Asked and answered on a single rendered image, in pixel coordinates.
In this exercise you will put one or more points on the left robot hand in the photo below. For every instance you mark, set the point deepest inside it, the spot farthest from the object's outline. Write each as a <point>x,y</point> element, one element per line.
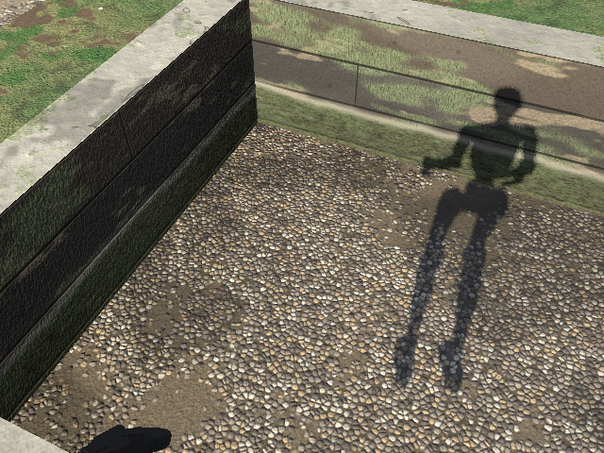
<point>129,440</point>

